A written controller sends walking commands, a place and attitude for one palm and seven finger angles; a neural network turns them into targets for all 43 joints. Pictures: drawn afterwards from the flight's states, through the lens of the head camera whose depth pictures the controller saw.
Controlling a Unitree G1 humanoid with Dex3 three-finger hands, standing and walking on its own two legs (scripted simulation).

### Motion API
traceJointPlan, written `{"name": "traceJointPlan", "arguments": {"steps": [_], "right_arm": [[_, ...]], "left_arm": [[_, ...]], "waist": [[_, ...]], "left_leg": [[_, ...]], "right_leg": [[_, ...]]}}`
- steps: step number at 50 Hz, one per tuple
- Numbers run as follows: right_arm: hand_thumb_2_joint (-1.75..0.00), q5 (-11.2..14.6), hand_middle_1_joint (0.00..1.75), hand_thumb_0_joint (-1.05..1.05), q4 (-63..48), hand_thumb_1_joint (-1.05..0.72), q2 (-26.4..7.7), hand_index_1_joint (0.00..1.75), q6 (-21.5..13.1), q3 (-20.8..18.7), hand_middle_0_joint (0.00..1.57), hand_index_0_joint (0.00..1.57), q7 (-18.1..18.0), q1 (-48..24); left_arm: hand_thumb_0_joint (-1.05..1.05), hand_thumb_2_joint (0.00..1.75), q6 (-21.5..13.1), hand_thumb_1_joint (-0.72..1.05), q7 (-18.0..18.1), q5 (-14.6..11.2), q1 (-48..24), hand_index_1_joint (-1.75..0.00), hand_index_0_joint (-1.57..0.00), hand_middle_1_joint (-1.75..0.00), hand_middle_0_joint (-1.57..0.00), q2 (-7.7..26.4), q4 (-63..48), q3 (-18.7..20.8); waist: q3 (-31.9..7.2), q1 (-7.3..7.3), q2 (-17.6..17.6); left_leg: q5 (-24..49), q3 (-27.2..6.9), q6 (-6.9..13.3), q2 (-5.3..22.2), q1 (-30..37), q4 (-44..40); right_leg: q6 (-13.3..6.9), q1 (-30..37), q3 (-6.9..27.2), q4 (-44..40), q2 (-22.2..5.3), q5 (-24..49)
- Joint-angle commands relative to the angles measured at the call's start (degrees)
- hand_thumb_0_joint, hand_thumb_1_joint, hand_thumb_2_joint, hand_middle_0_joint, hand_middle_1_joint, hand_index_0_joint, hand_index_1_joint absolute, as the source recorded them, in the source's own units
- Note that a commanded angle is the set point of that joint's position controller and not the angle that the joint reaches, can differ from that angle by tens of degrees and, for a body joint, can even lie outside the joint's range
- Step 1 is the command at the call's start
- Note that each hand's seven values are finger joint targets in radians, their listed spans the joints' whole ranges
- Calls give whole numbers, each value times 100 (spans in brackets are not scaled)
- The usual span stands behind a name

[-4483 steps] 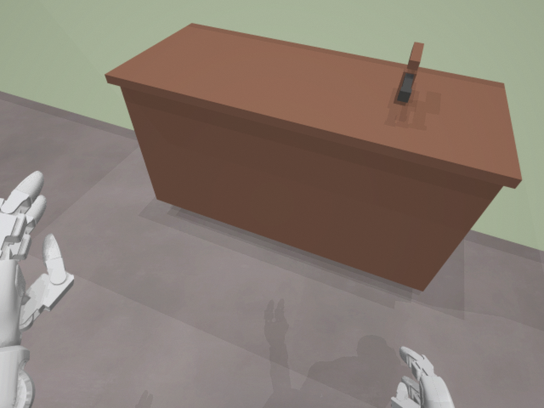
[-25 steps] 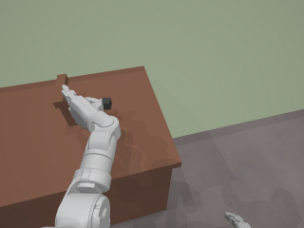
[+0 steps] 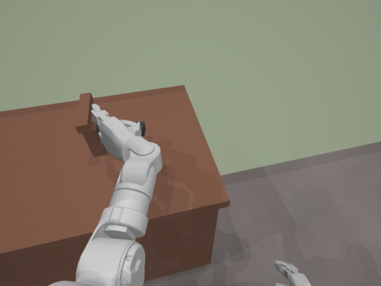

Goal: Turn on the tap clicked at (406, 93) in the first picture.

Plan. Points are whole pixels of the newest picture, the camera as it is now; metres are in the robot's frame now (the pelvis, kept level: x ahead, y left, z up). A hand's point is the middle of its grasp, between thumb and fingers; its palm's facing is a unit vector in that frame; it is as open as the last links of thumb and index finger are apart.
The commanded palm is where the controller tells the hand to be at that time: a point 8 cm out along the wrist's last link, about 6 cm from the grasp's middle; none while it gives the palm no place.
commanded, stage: draw the hand back beside the body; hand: left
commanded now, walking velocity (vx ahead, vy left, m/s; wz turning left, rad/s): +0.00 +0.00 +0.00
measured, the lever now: (139, 128) +0.49 +0.17 +0.06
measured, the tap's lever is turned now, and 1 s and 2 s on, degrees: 76 76 76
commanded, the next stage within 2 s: step back with the hand held close in 1.48 s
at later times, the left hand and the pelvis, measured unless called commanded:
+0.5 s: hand (109, 160) +0.31 +0.18 +0.15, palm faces +0.21 -0.94 -0.25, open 7.7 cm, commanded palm +0.28 +0.22 +0.15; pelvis +0.00 +0.00 +0.01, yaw -3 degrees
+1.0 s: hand (66, 178) +0.26 +0.23 +0.16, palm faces +0.28 -0.92 -0.28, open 7.5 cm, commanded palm +0.22 +0.28 +0.17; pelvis +0.02 +0.03 +0.01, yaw -2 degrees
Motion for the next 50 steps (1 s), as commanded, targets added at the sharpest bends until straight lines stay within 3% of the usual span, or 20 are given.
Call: {"name": "traceJointPlan", "arguments": {"steps": [1, 2, 6, 7, 10, 11, 12, 13, 15, 20, 22, 23, 26, 27, 28, 32, 33, 38, 43, 50], "right_arm": [[-90, 53, 30, 0, -882, -90, -804, 30, -29, -249, 20, 20, -184, -333], [-90, 129, 30, 0, -1064, -90, -813, 30, 59, -280, 20, 20, -305, -285], [-90, 363, 30, 0, -1436, -90, -715, 30, 255, -97, 20, 20, -587, -317], [-90, 424, 30, 0, -1468, -90, -709, 30, 309, -56, 20, 20, -634, -405], [-90, 529, 30, 0, -1704, -90, -669, 30, 275, 46, 20, 20, -681, -814], [-90, 432, 30, 0, -1447, -90, -748, 30, 242, -56, 20, 20, -522, -300], [-90, 503, 30, 0, -1595, -90, -776, 30, 218, -62, 20, 20, -465, -363], [-90, 512, 30, 0, -1769, -90, -690, 30, 103, -7, 20, 20, -431, -491], [-90, 515, 30, 0, -1837, -90, -717, 30, -110, -29, 20, 20, -399, -532], [-90, 483, 30, 0, -1838, -90, -826, 30, -468, -76, 20, 20, -404, -484], [-90, 496, 30, 0, -1735, -90, -850, 30, -509, -88, 20, 20, -400, -478], [-90, 490, 30, 0, -1738, -90, -842, 30, -524, -66, 20, 20, -400, -456], [-90, 471, 30, 0, -1716, -90, -882, 30, -503, -77, 20, 20, -395, -492], [-90, 467, 30, 0, -1674, -90, -887, 30, -486, -85, 20, 20, -392, -509], [-90, 459, 30, 0, -1749, -90, -841, 30, -490, -48, 20, 20, -384, -507], [-90, 411, 30, 0, -1781, -90, -839, 30, -468, -48, 20, 20, -368, -518], [-90, 421, 30, 0, -1838, -90, -784, 30, -470, -39, 20, 20, -363, -507], [-90, 396, 30, 0, -1923, -90, -775, 30, -485, -31, 20, 20, -324, -460], [-90, 396, 30, 0, -1936, -90, -808, 30, -538, -52, 20, 20, -335, -442], [-90, 373, 30, 0, -1909, -90, -826, 30, -602, -91, 20, 20, -360, -410]], "left_arm": [[0, 90, -413, 90, -841, 513, -2170, -15, -15, -15, -15, 550, -1821, -1216], [0, 90, -506, 90, -1244, 373, -2040, -16, -15, -16, -15, 1033, -2060, -754], [0, 90, -813, 90, -2533, -247, -625, -17, -16, -17, -16, 1588, -2482, -444], [0, 90, -771, 90, -2655, -460, -249, -17, -16, -17, -16, 1800, -2402, -126], [0, 90, -675, 90, -2553, -649, 41, -18, -16, -18, -16, 1864, -3189, -31], [0, 90, -842, 90, -3275, -553, 967, -18, -16, -18, -16, 2947, -2625, 12], [0, 90, -1053, 90, -3583, -687, 978, -19, -16, -19, -16, 3307, -2958, 369], [0, 90, -1297, 90, -3839, -680, 892, -19, -16, -19, -16, 3024, -3427, -53], [0, 90, -1685, 90, -4088, -715, 886, -19, -16, -19, -16, 3135, -4054, -117], [0, 90, -2145, 90, -4383, -753, 1437, -21, -17, -21, -17, 2798, -4373, -593], [0, 90, -2217, 90, -4442, -725, 1705, -22, -17, -22, -17, 2752, -4268, -637], [0, 90, -2255, 90, -4466, -742, 1918, -22, -17, -22, -17, 2669, -4196, -677], [0, 90, -2347, 90, -4493, -720, 2257, -23, -18, -23, -18, 2969, -4331, -323], [0, 90, -2374, 90, -4495, -713, 2382, -23, -18, -23, -18, 3179, -4385, -95], [0, 90, -2410, 90, -4531, -719, 2473, -23, -18, -23, -18, 2976, -4541, -243], [0, 90, -2416, 90, -4544, -741, 2991, -25, -18, -25, -18, 3387, -4956, 318], [0, 90, -2407, 90, -4578, -752, 3212, -25, -18, -25, -18, 3185, -5052, 201], [0, 90, -2323, 90, -4645, -786, 3897, -26, -19, -26, -19, 3036, -5478, 176], [0, 90, -2304, 90, -4639, -775, 4164, -28, -19, -28, -19, 3011, -5875, 170], [0, 90, -2360, 90, -4584, -767, 4801, -30, -20, -30, -20, 3262, -6315, 582]], "waist": [[-1673, -359, -890], [-1920, -218, -690], [-1487, 16, -798], [-1257, 132, -689], [-966, 260, -683], [-594, -36, -796], [-693, 178, -356], [-521, 115, -7], [-486, 68, 218], [-215, -24, -360], [-34, -19, -227], [20, -33, -398], [-114, 57, -523], [-100, 100, -315], [-166, 80, -233], [-281, 211, -103], [-267, 170, -25], [-41, 185, 72], [60, 155, 66], [-109, 232, 62]], "left_leg": [[1608, 286, 29, 102, 699, -305], [1748, 303, 92, 72, 812, -340], [1582, 318, 185, 77, 862, -579], [1382, 307, 170, 83, 793, -689], [1197, 357, 209, 100, 929, -845], [932, 296, 183, 272, 945, -1047], [865, 326, 207, 199, 927, -1147], [913, 383, 233, 170, 1072, -1205], [915, 370, 236, 167, 1380, -1219], [781, 275, 274, 197, 1825, -1343], [723, 273, 257, 163, 1892, -1396], [667, 253, 267, 181, 1857, -1424], [818, 250, 284, 159, 1805, -1431], [814, 234, 249, 158, 1800, -1463], [885, 235, 249, 162, 1813, -1480], [1325, 171, 207, 184, 1839, -1449], [1454, 210, 201, 226, 1854, -1424], [1819, 129, 131, 300, 1835, -1385], [1878, 33, 74, 357, 1895, -1374], [2067, -21, 30, 359, 1850, -1300]], "right_leg": [[181, 885, 382, -349, -317, 1812], [158, 1117, 425, -387, -324, 2114], [251, 1556, 597, -597, -316, 2472], [241, 1631, 602, -744, -302, 2154], [300, 1694, 729, -1067, -357, 1721], [386, 1673, 744, -1113, -412, 1793], [334, 1870, 790, -1152, -411, 1595], [302, 1787, 807, -1191, -413, 1573], [262, 1667, 837, -1345, -375, 1401], [246, 1355, 799, -1574, -296, 949], [239, 1254, 791, -1687, -287, 822], [242, 1250, 762, -1639, -293, 753], [237, 1449, 751, -1609, -313, 993], [217, 1489, 746, -1649, -309, 926], [206, 1563, 713, -1568, -318, 1024], [160, 1796, 658, -1460, -286, 1554], [157, 1794, 646, -1393, -298, 1686], [129, 1694, 572, -1299, -277, 1850], [131, 1523, 529, -1289, -258, 1633], [124, 1646, 489, -1226, -265, 1680]]}}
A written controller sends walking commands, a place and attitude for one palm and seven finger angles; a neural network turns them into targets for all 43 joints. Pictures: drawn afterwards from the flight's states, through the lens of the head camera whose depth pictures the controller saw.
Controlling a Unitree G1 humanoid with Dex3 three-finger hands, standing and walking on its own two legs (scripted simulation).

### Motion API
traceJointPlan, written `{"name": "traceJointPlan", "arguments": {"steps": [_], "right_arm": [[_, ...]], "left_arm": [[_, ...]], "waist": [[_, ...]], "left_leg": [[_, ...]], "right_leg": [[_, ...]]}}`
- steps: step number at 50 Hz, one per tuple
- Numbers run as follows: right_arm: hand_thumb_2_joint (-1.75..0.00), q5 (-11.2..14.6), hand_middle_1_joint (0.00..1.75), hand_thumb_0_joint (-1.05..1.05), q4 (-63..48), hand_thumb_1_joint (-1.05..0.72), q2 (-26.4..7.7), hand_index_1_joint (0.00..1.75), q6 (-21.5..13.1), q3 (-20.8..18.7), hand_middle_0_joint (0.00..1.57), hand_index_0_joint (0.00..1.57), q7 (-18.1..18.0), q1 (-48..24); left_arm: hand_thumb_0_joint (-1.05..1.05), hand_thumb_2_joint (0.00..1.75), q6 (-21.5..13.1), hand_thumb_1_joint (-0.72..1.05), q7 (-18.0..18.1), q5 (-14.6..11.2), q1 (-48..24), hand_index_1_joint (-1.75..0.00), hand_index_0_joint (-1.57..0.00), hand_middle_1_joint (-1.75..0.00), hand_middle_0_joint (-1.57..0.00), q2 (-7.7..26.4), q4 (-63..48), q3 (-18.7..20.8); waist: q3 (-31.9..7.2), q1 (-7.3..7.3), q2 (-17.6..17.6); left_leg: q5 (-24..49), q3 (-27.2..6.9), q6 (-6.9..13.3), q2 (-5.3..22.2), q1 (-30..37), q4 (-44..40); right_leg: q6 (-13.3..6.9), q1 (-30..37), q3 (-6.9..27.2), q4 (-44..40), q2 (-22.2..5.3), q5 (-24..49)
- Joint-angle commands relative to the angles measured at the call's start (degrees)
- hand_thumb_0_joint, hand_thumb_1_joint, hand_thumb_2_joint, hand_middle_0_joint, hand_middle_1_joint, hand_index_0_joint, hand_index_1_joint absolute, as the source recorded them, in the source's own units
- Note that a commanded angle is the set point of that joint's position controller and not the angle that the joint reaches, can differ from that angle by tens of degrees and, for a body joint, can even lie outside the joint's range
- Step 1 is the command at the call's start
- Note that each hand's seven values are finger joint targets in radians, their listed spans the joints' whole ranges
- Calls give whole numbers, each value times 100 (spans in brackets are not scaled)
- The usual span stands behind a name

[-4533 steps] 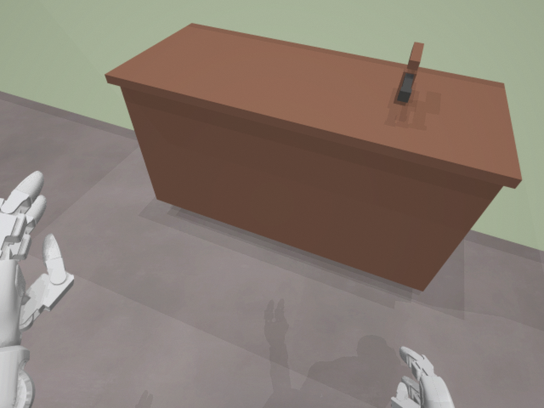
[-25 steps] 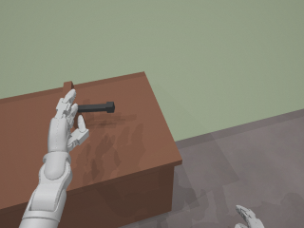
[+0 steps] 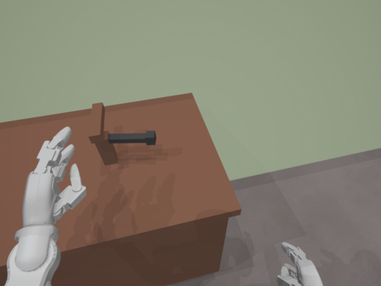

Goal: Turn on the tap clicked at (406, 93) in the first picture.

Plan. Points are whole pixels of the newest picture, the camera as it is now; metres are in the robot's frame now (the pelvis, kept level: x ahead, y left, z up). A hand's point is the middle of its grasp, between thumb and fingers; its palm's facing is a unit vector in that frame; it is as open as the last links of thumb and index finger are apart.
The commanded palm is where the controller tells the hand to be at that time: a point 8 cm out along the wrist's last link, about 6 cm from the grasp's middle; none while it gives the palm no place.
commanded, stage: draw the hand back beside the body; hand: left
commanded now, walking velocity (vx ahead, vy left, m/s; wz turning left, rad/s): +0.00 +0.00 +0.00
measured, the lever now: (150, 137) +0.47 +0.17 +0.04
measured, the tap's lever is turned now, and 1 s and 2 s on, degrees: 76 76 76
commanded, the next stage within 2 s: step back with the hand held close in 0.48 s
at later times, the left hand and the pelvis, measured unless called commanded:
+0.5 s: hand (58, 207) +0.19 +0.24 +0.15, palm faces +0.41 -0.85 -0.34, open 7.4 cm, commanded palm +0.15 +0.28 +0.17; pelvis -0.01 +0.00 +0.00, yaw +1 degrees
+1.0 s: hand (52, 228) +0.16 +0.23 +0.14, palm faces +0.30 -0.83 -0.46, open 7.4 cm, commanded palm +0.11 +0.28 +0.17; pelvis -0.05 +0.00 -0.01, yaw -1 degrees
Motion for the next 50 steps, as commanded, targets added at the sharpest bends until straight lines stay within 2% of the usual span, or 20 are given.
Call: {"name": "traceJointPlan", "arguments": {"steps": [1, 10, 12, 13, 16, 23, 29, 30, 31, 32, 33, 34, 35, 39, 41, 42, 46, 47, 48, 50], "right_arm": [[-90, 19, 30, 0, -906, -90, -614, 30, -380, -265, 20, 20, -39, -685], [-90, 34, 30, 0, -922, -90, -647, 30, -485, -299, 20, 20, -53, -623], [-90, 45, 30, 0, -894, -90, -670, 30, -493, -301, 20, 20, -61, -645], [-90, 47, 30, 0, -883, -90, -663, 30, -505, -305, 20, 20, -72, -638], [-90, 43, 30, 0, -859, -90, -675, 30, -546, -315, 20, 20, -100, -637], [-90, 42, 30, 0, -857, -90, -647, 30, -551, -302, 20, 20, -114, -673], [-90, 44, 30, 0, -850, -90, -625, 30, -553, -281, 20, 20, -99, -690], [-90, 56, 30, 0, -913, -90, -625, 30, -572, -283, 20, 20, -90, -717], [-90, 120, 30, 0, -1159, -90, -664, 30, -527, -246, 20, 20, -147, -765], [-90, 89, 30, 0, -1018, -90, -595, 30, -494, -220, 20, 20, -197, -755], [-90, 70, 30, 0, -949, -90, -587, 30, -444, -240, 20, 20, -207, -640], [-90, 68, 30, 0, -1011, -90, -618, 30, -386, -280, 20, 20, -189, -556], [-90, 77, 30, 0, -1095, -90, -652, 30, -331, -309, 20, 20, -177, -532], [-90, 98, 30, 0, -1301, -90, -718, 30, -164, -340, 20, 20, -187, -522], [-90, 104, 30, 0, -1384, -90, -714, 30, -119, -354, 20, 20, -225, -550], [-90, 91, 30, 0, -1392, -90, -755, 30, -105, -358, 20, 20, -244, -592], [-90, 94, 30, 0, -1454, -90, -695, 30, -167, -378, 20, 20, -281, -537], [-90, 76, 30, 0, -1434, -90, -744, 30, -179, -394, 20, 20, -290, -546], [-90, 84, 30, 0, -1431, -90, -688, 30, -202, -385, 20, 20, -290, -503], [-90, 79, 30, 0, -1437, -90, -719, 30, -239, -414, 20, 20, -294, -447]], "left_arm": [[0, 90, -399, 90, 125, 6, -546, -30, -20, -30, -20, 1071, -1515, 785], [0, 90, -447, 90, 162, -25, 318, -30, -20, -30, -20, 1262, -1863, 1200], [0, 90, -447, 90, 145, -35, 151, -30, -20, -30, -20, 1168, -1828, 1082], [0, 90, -464, 90, 149, -7, 66, -30, -20, -30, -20, 1086, -1825, 988], [0, 90, -475, 90, 180, -4, 15, -30, -20, -30, -20, 1152, -1668, 1043], [0, 90, -534, 90, 188, -9, -6, -30, -20, -30, -20, 1212, -1871, 1099], [0, 90, -512, 90, 191, -26, 164, -30, -20, -30, -20, 1205, -1699, 1134], [0, 90, -551, 90, 191, -41, -45, -30, -20, -30, -20, 1269, -2088, 1135], [0, 90, -786, 90, 210, -84, -924, -30, -20, -30, -20, 2289, -2576, 2161], [0, 90, -873, 90, 183, -87, -891, -30, -20, -30, -20, 2256, -2306, 2143], [0, 90, -822, 90, 113, -59, -65, -30, -20, -30, -20, 1577, -1571, 1700], [0, 90, -748, 90, 40, -30, 451, -30, -20, -30, -20, 1222, -1207, 1434], [0, 90, -716, 90, -10, -21, 678, -30, -20, -30, -20, 1058, -1200, 1262], [0, 90, -667, 90, -1, 7, 959, -30, -20, -30, -20, 1135, -1419, 1233], [0, 90, -691, 90, 49, 42, 848, -30, -20, -30, -20, 1361, -1771, 1385], [0, 90, -726, 90, 93, 56, 645, -30, -20, -30, -20, 1652, -2075, 1570], [0, 90, -822, 90, 174, 94, 790, -30, -20, -30, -20, 1681, -2362, 1702], [0, 90, -849, 90, 198, 103, 788, -30, -20, -30, -20, 1842, -2455, 1854], [0, 90, -861, 90, 193, 114, 850, -30, -20, -30, -20, 1631, -2419, 1725], [0, 90, -856, 90, 201, 123, 952, -30, -20, -30, -20, 1556, -2217, 1716]], "waist": [[-835, 7, -96], [-615, 48, 97], [-479, -15, -77], [-487, -38, 40], [-506, -13, -160], [-650, 8, 10], [-431, 27, 89], [-558, 22, 43], [-243, -12, 76], [-170, -57, 35], [-244, -109, -299], [-487, -111, -552], [-755, -118, -529], [-1041, -89, -326], [-1067, -81, -402], [-1036, -83, -191], [-1011, -60, -4], [-1032, -59, 245], [-1060, -79, 245], [-936, -97, 75]], "left_leg": [[1823, -302, -181, 423, 115, -202], [1548, -392, -228, 452, -143, -199], [1338, -432, -209, 441, -196, -230], [1256, -412, -203, 445, -173, -221], [1136, -416, -166, 419, -160, -213], [1118, -388, -142, 376, -201, -180], [1023, -384, -146, 374, -300, -203], [996, -404, -136, 385, -235, -189], [724, -510, 59, 532, -489, -29], [600, -599, 36, 493, -528, 45], [830, -607, 25, 538, -470, 147], [1154, -546, 32, 597, -335, 237], [1427, -490, 38, 653, -254, 265], [1901, -513, 43, 812, -375, 127], [1690, -546, 49, 813, -534, 129], [1597, -615, 51, 807, -667, 80], [1128, -784, 98, 891, -1084, -43], [955, -855, 119, 912, -1256, -126], [752, -881, 128, 955, -1379, -181], [205, -900, 163, 948, -1686, -201]], "right_leg": [[-80, 28, 150, -196, -201, 1402], [-87, -63, 114, -199, -195, 1080], [-81, -184, 124, -224, -184, 954], [-82, -234, 128, -213, -188, 874], [-72, -258, 116, -222, -189, 827], [-91, -117, 161, -217, -219, 899], [-94, -179, 146, -253, -217, 839], [-90, -152, 169, -262, -221, 819], [-63, -576, 944, -484, -560, 1455], [-106, -648, 1053, -503, -750, 1649], [-97, -736, 985, -425, -824, 1810], [-43, -716, 909, -323, -836, 2071], [10, -639, 838, -197, -849, 2273], [106, -659, 644, 80, -759, 2021], [98, -704, 678, 98, -759, 1839], [71, -714, 726, 141, -752, 1709], [93, -758, 684, 357, -623, 1187], [92, -688, 693, 427, -575, 1074], [112, -630, 617, 532, -541, 931], [117, -653, 672, 534, -520, 693]]}}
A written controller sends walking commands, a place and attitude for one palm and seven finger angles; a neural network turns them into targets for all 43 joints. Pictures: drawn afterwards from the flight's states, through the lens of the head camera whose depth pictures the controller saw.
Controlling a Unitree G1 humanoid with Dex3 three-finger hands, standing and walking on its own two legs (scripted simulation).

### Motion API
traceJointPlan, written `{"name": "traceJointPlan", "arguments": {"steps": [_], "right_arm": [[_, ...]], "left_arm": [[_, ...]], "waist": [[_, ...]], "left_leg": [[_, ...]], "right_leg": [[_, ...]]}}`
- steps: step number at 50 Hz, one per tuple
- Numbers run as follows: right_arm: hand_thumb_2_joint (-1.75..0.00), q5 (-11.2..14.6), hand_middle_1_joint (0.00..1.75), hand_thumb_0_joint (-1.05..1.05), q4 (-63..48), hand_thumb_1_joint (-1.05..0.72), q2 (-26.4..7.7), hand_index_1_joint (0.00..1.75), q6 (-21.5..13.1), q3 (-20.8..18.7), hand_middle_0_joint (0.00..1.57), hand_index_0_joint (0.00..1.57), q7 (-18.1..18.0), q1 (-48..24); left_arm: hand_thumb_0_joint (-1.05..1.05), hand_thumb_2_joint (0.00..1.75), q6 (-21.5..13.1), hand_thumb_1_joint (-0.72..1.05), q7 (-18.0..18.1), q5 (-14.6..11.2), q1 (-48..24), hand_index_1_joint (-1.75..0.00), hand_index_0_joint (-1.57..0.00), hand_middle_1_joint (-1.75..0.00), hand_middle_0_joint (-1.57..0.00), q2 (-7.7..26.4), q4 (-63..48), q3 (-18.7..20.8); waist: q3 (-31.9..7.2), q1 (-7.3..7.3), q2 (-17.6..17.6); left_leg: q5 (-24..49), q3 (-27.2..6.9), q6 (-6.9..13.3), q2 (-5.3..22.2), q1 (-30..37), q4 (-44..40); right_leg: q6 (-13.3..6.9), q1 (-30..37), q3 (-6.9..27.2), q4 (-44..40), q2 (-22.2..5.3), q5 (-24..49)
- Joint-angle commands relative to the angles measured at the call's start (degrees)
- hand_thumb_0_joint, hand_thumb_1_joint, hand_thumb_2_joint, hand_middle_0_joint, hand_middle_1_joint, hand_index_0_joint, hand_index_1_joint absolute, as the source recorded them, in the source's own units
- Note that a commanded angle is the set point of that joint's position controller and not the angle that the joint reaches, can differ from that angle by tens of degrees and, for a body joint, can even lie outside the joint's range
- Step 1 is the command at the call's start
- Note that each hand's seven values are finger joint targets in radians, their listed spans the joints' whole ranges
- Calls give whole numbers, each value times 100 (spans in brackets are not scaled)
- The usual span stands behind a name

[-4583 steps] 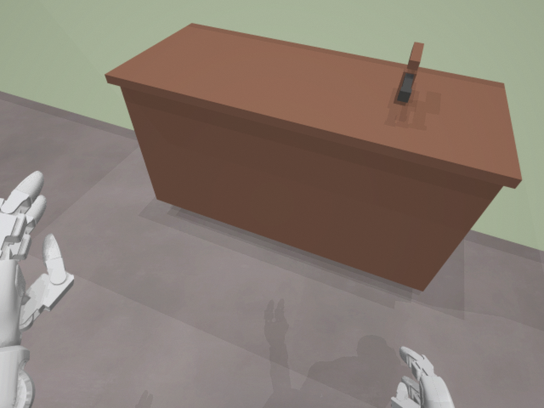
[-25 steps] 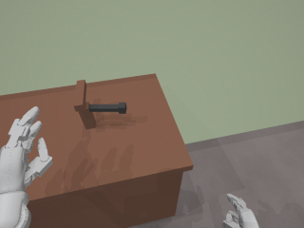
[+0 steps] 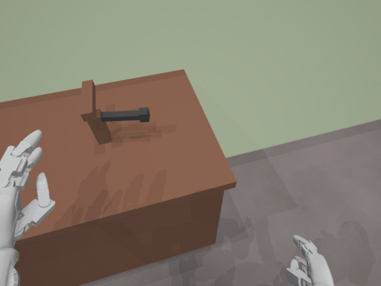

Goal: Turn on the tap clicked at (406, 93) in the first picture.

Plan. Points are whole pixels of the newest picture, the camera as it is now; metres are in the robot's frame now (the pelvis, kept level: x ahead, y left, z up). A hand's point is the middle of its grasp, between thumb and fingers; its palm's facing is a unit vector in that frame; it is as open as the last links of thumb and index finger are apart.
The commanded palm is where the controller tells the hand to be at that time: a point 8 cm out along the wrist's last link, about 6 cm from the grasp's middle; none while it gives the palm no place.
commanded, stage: step back with the hand held close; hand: left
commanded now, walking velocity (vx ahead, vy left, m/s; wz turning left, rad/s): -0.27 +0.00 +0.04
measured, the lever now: (144, 114) +0.52 +0.17 +0.05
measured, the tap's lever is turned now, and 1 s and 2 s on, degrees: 76 76 76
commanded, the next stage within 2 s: stop stepping back and stand still in 0.94 s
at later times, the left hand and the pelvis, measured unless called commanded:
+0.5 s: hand (16, 236) +0.15 +0.25 +0.16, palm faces +0.40 -0.79 -0.46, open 7.4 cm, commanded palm +0.10 +0.28 +0.18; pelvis -0.06 +0.00 +0.00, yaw +0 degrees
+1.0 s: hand out of the picture +0.04 +0.25 +0.17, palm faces +0.34 -0.86 -0.37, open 7.4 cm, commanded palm -0.01 +0.29 +0.18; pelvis -0.18 +0.01 +0.00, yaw -1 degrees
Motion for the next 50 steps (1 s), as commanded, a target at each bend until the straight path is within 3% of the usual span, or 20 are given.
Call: {"name": "traceJointPlan", "arguments": {"steps": [1, 6, 8, 11, 14, 20, 22, 24, 25, 29, 32, 34, 36, 38, 40, 41, 43, 45, 48, 50], "right_arm": [[-90, 30, 30, 0, -918, -90, -589, 30, -398, -253, 20, 20, -33, -499], [-90, 48, 30, 0, -861, -90, -584, 30, -480, -264, 20, 20, -7, -353], [-90, 50, 30, 0, -815, -90, -578, 30, -512, -250, 20, 20, -6, -339], [-90, 17, 30, 0, -834, -90, -620, 30, -568, -218, 20, 20, -40, -408], [-90, -38, 30, 0, -863, -90, -697, 30, -648, -231, 20, 20, -100, -502], [-90, -121, 30, 0, -626, -90, -498, 30, -778, -202, 20, 20, -25, -319], [-90, -159, 30, 0, -468, -90, -531, 30, -813, -181, 20, 20, -27, -342], [-90, -114, 30, 0, -396, -90, -437, 30, -796, -175, 20, 20, 10, -336], [-90, -49, 30, 0, -440, -90, -413, 30, -774, -250, 20, 20, 42, -302], [-90, 8, 30, 0, -612, -90, -358, 30, -584, -299, 20, 20, 52, -480], [-90, 26, 30, 0, -606, -90, -325, 30, -526, -324, 20, 20, 7, -500], [-90, -22, 30, 0, -653, -90, -238, 30, -513, -230, 20, 20, -1, -546], [-90, -42, 30, 0, -625, -90, -263, 30, -502, -158, 20, 20, -20, -522], [-90, -31, 30, 0, -678, -90, -455, 30, -511, -191, 20, 20, -60, -533], [-90, -126, 30, 0, -743, -90, -383, 30, -617, -180, 20, 20, 16, -407], [-90, -221, 30, 0, -648, -90, -410, 30, -733, -217, 20, 20, 59, -353], [-90, -174, 30, 0, -516, -90, -412, 30, -861, -298, 20, 20, 93, -160], [-90, -146, 30, 0, -455, -90, -429, 30, -962, -315, 20, 20, 122, -236], [-90, -176, 30, 0, -455, -90, -421, 30, -994, -222, 20, 20, 75, -457], [-90, -201, 30, 0, -407, -90, -409, 30, -988, -192, 20, 20, 66, -461]], "left_arm": [[0, 90, -450, 90, 228, -3, -245, -30, -20, -30, -20, 983, -1192, 949], [0, 90, -442, 90, 270, -12, -238, -30, -20, -30, -20, 878, -1080, 757], [0, 90, -459, 90, 311, 2, -367, -30, -20, -30, -20, 861, -1274, 673], [0, 90, -520, 90, 388, 51, -453, -30, -20, -30, -20, 1026, -1470, 854], [0, 90, -612, 90, 397, 247, -537, -30, -20, -30, -20, 1048, -1533, 1116], [0, 90, -624, 90, 200, 165, -220, -30, -20, -30, -20, 737, -1233, 898], [0, 90, -667, 90, 164, 150, -400, -30, -20, -30, -20, 837, -1282, 900], [0, 90, -716, 90, 139, 123, -597, -30, -20, -30, -20, 806, -1549, 749], [0, 90, -681, 90, 131, 88, -484, -30, -20, -30, -20, 727, -1597, 650], [0, 90, -634, 90, 168, -25, -28, -30, -20, -30, -20, 990, -1641, 963], [0, 90, -705, 90, 250, -74, -65, -30, -20, -30, -20, 1410, -1666, 1261], [0, 90, -686, 90, 199, -91, -120, -30, -20, -30, -20, 1187, -1470, 1069], [0, 90, -704, 90, 177, -69, -209, -30, -20, -30, -20, 1157, -1325, 1026], [0, 90, -769, 90, 188, -59, -369, -30, -20, -30, -20, 1147, -1464, 1001], [0, 90, -779, 90, 174, -107, -141, -30, -20, -30, -20, 1175, -1669, 1006], [0, 90, -752, 90, 163, -50, -251, -30, -20, -30, -20, 1091, -1761, 926], [0, 90, -689, 90, 209, -76, -393, -30, -20, -30, -20, 882, -1779, 767], [0, 90, -610, 90, 203, -22, -368, -30, -20, -30, -20, 767, -1725, 682], [0, 90, -495, 90, 241, -15, -420, -30, -20, -30, -20, 730, -1607, 659], [0, 90, -449, 90, 244, -25, -420, -30, -20, -30, -20, 785, -1558, 723]], "waist": [[-940, 40, 29], [-765, -58, -591], [-725, -100, -451], [-675, -80, -125], [-730, -16, 1041], [-688, -2, 497], [-840, 13, 507], [-1641, 81, 238], [-1900, 83, -167], [-1706, 21, -592], [-1281, -64, -942], [-758, -113, -801], [-600, -147, -583], [-877, -85, 160], [-1602, 6, 1056], [-1649, 29, 1062], [-1541, -11, 640], [-1386, 11, 449], [-1015, -16, 972], [-1029, 40, 1089]], "left_leg": [[-302, -964, 113, 902, -523, -593], [-1147, -840, 34, 630, -375, 61], [-1214, -913, 21, 634, -226, 185], [-1532, -1228, 115, 867, -679, -397], [-3200, -2121, 485, 1602, -2370, -1951], [-925, -1775, 440, 1484, -829, -1404], [694, -1514, 323, 1396, -141, -993], [2851, -1004, 138, 1218, 1109, -206], [3128, -765, 61, 1126, 1397, 110], [1747, -368, -122, 781, 695, 568], [-300, -302, -328, 310, 126, 1654], [-740, -542, -355, 320, -487, 1753], [-374, -591, -295, 430, -539, 876], [2185, -869, -115, 926, -79, -414], [4044, -1935, 233, 1858, 944, -864], [2662, -2062, 250, 2042, 462, -1210], [2620, -1786, 473, 2013, 865, -1051], [1787, -1397, 380, 1794, 747, -1202], [-1133, -1317, 279, 1596, -335, -1972], [-1748, -1206, 121, 1421, -568, -2252]], "right_leg": [[53, 584, 677, -145, -539, 412], [-196, -305, 1190, -803, -999, -642], [-288, -642, 1205, -821, -1077, -932], [-115, -405, 865, -417, -739, -1062], [242, 1277, 282, 1311, 84, -573], [192, 380, 360, 633, 99, -871], [163, 251, 467, -52, 27, -247], [155, 99, 655, -427, -200, 1161], [235, 52, 691, -371, -309, 1473], [31, -53, 1002, -467, -826, 2359], [-508, -566, 1582, -795, -1666, 2367], [-724, -471, 1606, -665, -1772, 2589], [-542, -229, 1409, -284, -1564, 2865], [-38, -25, 810, 403, -703, 2216], [231, -744, 499, 1554, 5, -1463], [215, -487, 703, 2449, 98, -2011], [202, -969, 819, 2607, 35, -1822], [224, -902, 583, 2349, 35, -1549], [192, -197, 276, 2004, 169, -1503], [103, 250, -1, 1317, 390, -1564]]}}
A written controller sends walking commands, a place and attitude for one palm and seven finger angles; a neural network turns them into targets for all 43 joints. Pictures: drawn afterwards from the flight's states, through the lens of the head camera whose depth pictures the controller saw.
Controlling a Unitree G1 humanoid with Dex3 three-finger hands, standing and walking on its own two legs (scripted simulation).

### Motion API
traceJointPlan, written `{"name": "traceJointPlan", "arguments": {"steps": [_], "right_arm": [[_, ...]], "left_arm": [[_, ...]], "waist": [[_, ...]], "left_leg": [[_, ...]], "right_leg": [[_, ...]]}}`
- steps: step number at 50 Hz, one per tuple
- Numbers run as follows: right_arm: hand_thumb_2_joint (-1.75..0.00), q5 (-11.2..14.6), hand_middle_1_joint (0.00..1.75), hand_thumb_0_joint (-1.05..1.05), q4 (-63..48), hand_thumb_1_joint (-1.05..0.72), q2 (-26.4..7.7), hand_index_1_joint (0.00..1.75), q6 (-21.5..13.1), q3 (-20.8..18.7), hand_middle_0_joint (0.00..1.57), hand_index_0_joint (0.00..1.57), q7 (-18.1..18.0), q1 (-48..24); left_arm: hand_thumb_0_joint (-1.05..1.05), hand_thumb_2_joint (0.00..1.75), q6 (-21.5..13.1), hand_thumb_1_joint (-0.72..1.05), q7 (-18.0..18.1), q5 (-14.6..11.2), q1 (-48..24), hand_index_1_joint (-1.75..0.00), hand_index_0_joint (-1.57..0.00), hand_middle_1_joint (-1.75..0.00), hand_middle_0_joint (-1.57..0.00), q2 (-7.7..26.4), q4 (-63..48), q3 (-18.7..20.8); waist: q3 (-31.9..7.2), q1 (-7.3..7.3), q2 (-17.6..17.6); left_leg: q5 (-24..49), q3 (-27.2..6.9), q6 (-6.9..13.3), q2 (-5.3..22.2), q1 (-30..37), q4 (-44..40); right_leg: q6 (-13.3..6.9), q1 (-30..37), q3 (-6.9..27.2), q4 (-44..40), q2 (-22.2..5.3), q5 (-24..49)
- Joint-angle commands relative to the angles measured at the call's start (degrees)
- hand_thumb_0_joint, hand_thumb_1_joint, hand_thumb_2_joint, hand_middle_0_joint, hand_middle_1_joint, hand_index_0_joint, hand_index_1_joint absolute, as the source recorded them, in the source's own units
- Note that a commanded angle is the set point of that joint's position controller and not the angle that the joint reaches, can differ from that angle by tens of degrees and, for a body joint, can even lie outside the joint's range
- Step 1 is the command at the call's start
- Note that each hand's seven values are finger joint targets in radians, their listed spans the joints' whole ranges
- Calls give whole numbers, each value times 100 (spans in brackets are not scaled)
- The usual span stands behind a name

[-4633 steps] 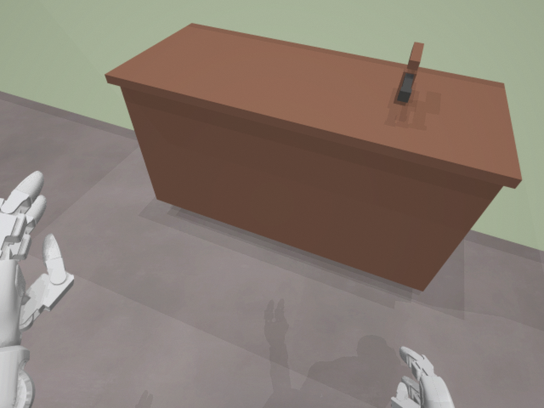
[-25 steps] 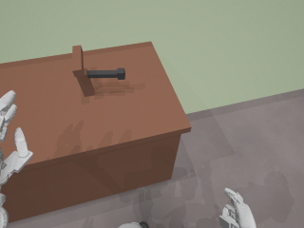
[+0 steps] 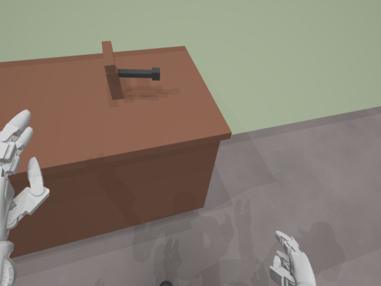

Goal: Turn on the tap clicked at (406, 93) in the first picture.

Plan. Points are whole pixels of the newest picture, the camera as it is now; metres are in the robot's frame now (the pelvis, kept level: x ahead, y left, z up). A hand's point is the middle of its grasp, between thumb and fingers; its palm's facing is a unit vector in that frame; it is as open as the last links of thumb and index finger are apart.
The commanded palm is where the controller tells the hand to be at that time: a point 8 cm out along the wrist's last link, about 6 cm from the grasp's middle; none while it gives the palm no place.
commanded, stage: stop stepping back and stand still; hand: left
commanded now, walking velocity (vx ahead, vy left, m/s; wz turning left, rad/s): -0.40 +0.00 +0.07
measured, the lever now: (155, 74) +0.69 +0.17 +0.05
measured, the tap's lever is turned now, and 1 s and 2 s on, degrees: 76 76 76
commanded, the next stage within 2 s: stand and check the lever's angle in 0.84 s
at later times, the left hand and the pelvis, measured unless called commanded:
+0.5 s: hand out of the picture +0.09 +0.25 +0.16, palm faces +0.42 -0.81 -0.40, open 7.4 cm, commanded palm +0.03 +0.28 +0.17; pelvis -0.12 +0.00 -0.01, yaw +2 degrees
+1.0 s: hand out of the picture +0.08 +0.25 +0.16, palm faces +0.44 -0.80 -0.40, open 7.4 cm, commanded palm +0.02 +0.29 +0.17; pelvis -0.12 +0.00 -0.01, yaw +5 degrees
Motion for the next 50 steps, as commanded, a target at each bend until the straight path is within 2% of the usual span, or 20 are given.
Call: {"name": "traceJointPlan", "arguments": {"steps": [1, 4, 6, 7, 11, 15, 16, 18, 20, 25, 27, 28, 32, 34, 36, 38, 43, 45, 47, 50], "right_arm": [[-90, -10, 30, 0, -654, -90, -875, 30, -309, -299, 20, 20, -72, -416], [-90, 40, 30, 0, -690, -90, -826, 30, -193, -345, 20, 20, -34, -303], [-90, 120, 30, 0, -786, -90, -711, 30, -116, -255, 20, 20, -32, -376], [-90, 167, 30, 0, -781, -90, -830, 30, -196, -290, 20, 20, -48, -157], [-90, 288, 30, 0, -676, -90, -844, 30, -63, -253, 20, 20, -131, -373], [-90, 233, 30, 0, -696, -90, -873, 30, -226, -299, 20, 20, -246, -317], [-90, 225, 30, 0, -730, -90, -925, 30, -297, -319, 20, 20, -276, -257], [-90, 280, 30, 0, -876, -90, -1171, 30, -311, -401, 20, 20, -281, -188], [-90, 217, 30, 0, -661, -90, -974, 30, -363, -333, 20, 20, -235, -174], [-90, 192, 30, 0, -562, -90, -1071, 30, -366, -358, 20, 20, -170, -236], [-90, 210, 30, 0, -680, -90, -978, 30, -274, -449, 20, 20, -131, -199], [-90, 199, 30, 0, -647, -90, -910, 30, -278, -419, 20, 20, -88, -167], [-90, 192, 30, 0, -613, -90, -784, 30, -231, -262, 20, 20, -159, -286], [-90, 120, 30, 0, -610, -90, -791, 30, -251, -171, 20, 20, -253, -269], [-90, 91, 30, 0, -692, -90, -1068, 30, -286, -202, 20, 20, -269, -256], [-90, 121, 30, 0, -606, -90, -853, 30, -345, -238, 20, 20, -214, -179], [-90, 191, 30, 0, -633, -90, -817, 30, -410, -164, 20, 20, -80, -305], [-90, 161, 30, 0, -647, -90, -821, 30, -368, -238, 20, 20, -69, -274], [-90, 201, 30, 0, -597, -90, -738, 30, -369, -275, 20, 20, -9, -230], [-90, 197, 30, 0, -650, -90, -768, 30, -322, -258, 20, 20, -44, -260]], "left_arm": [[0, 90, -232, 90, 115, -20, -264, -30, -20, -30, -20, 818, -1114, 579], [0, 90, -176, 90, 56, 19, -188, -30, -20, -30, -20, 986, -1146, 659], [0, 90, -195, 90, 116, 10, -404, -30, -20, -30, -20, 1410, -1523, 831], [0, 90, -61, 90, 99, -22, -384, -30, -20, -30, -20, 1089, -1231, 671], [0, 90, 7, 90, 111, 15, -804, -30, -20, -30, -20, 951, -258, 585], [0, 90, -134, 90, 262, 74, -777, -30, -20, -30, -20, 900, -719, 557], [0, 90, -140, 90, 289, 21, -671, -30, -20, -30, -20, 934, -916, 607], [0, 90, -100, 90, 281, -37, -435, -30, -20, -30, -20, 943, -1384, 681], [0, 90, -67, 90, 288, 42, -585, -30, -20, -30, -20, 976, -1360, 721], [0, 90, -22, 90, 247, 117, -320, -30, -20, -30, -20, 738, -429, 654], [0, 90, 0, 90, 147, 172, -402, -30, -20, -30, -20, 791, -234, 556], [0, 90, -73, 90, 105, 126, -715, -30, -20, -30, -20, 777, -460, 505], [0, 90, -145, 90, 149, 118, -1051, -30, -20, -30, -20, 1007, -969, 642], [0, 90, -115, 90, 231, 87, -946, -30, -20, -30, -20, 930, -1010, 608], [0, 90, -143, 90, 290, 72, -1155, -30, -20, -30, -20, 816, -1397, 603], [0, 90, -120, 90, 295, 151, -1184, -30, -20, -30, -20, 1004, -1083, 820], [0, 90, -11, 90, 221, 166, -328, -30, -20, -30, -20, 738, -660, 634], [0, 90, -63, 90, 143, 166, -370, -30, -20, -30, -20, 744, -614, 568], [0, 90, -31, 90, 140, 102, -762, -30, -20, -30, -20, 821, -812, 563], [0, 90, 1, 90, 189, 31, -546, -30, -20, -30, -20, 845, -921, 649]], "waist": [[-975, 58, 1458], [-1230, 53, 984], [-1081, -23, -1004], [-989, -98, -1469], [-96, -322, -852], [-510, -197, -80], [-575, -211, 179], [-806, -163, 1405], [-62, -336, 1967], [-164, -59, 199], [-66, -99, -1645], [28, -193, -1504], [-168, -279, -689], [-290, -306, -56], [-55, -270, 1995], [107, -273, 1445], [-98, -88, 798], [-199, -187, -508], [-532, -232, -979], [-581, -188, -644]], "left_leg": [[-2754, -1007, 53, 1035, -42, -1655], [-2657, -91, -406, 281, 414, -141], [-2312, 173, -465, -417, 558, 3630], [-2379, -254, -485, -496, 10, 4568], [-1977, -372, -263, 288, -233, 3432], [-2059, 361, -16, -12, 969, 423], [-2051, 210, 77, 82, 1178, -106], [-480, -1252, 535, 1205, 1903, -318], [-1757, -2118, 870, 1592, 1118, -890], [-3154, -491, 307, 723, -736, 733], [-3113, 206, -55, -168, -1409, 3547], [-2650, -117, -117, -8, -1321, 4213], [-2433, 9, -32, 448, 573, 2346], [-2285, 386, -31, 84, 1462, 940], [-4087, -2226, 610, 1479, 1279, -1052], [-4368, -2766, 900, 1804, 342, -1600], [-2803, -907, 321, 965, -114, -408], [-1893, -198, -21, 315, -116, 1005], [-1782, 53, -229, 81, 32, 1779], [-1249, -86, -187, 149, 569, 971]], "right_leg": [[-176, 1026, -505, -1104, 333, -21], [-475, 1253, -499, -3183, -15, 795], [-1225, -166, 1464, -4010, -2084, 1521], [-1400, -450, 1550, -3752, -2244, 1488], [-841, -352, 577, -3257, -1836, 912], [-725, 518, 605, -2713, -1356, 304], [-609, 676, 437, -2256, -1074, 428], [-196, 20, -443, -555, -189, 845], [-69, -769, -487, 153, -224, -401], [-229, 1915, -413, -2208, -202, 612], [-1014, 1356, 2786, -3818, -1989, -1607], [-1235, 914, 2912, -3954, -2094, -1632], [-1090, -454, 970, -3164, -1730, -874], [-806, -706, 325, -2443, -1152, -1315], [-227, -1096, -514, -187, -52, -599], [-124, -777, -93, 1256, -199, -99], [-66, 1269, -598, -1863, -174, 757], [-419, 1378, 626, -2975, -789, 1419], [-787, 1173, 1635, -3176, -1644, 1446], [-722, 1247, 1022, -2711, -1442, 2402]]}}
